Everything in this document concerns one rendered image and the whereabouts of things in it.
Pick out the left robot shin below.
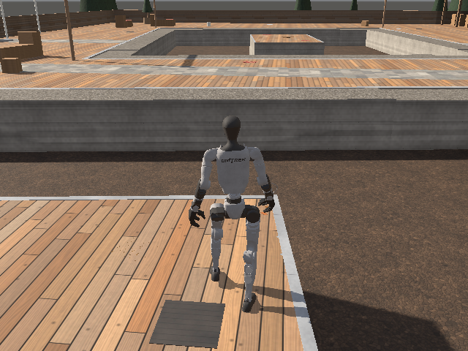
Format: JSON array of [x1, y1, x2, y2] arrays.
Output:
[[211, 228, 221, 272]]

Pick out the right robot upper arm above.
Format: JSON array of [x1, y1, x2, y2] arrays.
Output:
[[247, 147, 268, 186]]

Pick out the left robot upper arm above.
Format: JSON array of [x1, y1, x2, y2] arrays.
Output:
[[200, 148, 217, 190]]

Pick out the left robot hand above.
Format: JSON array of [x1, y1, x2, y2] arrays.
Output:
[[189, 209, 205, 227]]

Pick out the left robot forearm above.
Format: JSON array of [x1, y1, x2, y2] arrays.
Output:
[[190, 179, 206, 212]]

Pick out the humanoid robot head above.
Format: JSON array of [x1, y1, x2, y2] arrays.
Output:
[[220, 116, 245, 151]]

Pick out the right robot hand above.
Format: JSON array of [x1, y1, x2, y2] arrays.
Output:
[[258, 198, 275, 213]]

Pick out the right robot forearm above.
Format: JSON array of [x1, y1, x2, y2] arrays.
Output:
[[261, 174, 273, 200]]

